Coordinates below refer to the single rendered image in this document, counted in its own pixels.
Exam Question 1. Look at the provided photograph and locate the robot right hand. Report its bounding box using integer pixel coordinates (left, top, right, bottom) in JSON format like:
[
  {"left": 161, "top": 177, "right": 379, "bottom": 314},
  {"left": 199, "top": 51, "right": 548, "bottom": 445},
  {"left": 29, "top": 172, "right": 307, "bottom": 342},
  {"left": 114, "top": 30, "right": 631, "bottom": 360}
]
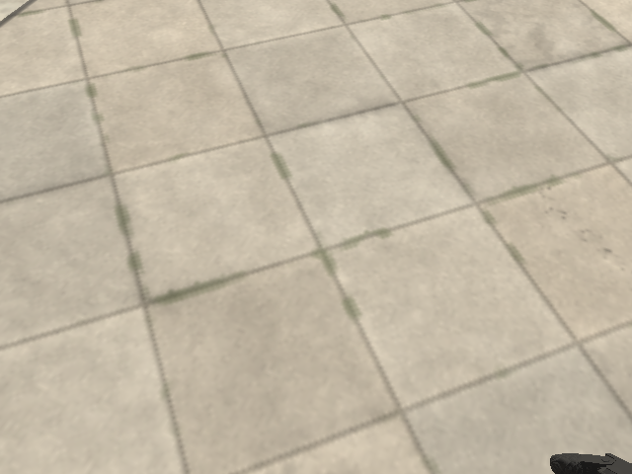
[{"left": 550, "top": 453, "right": 632, "bottom": 474}]

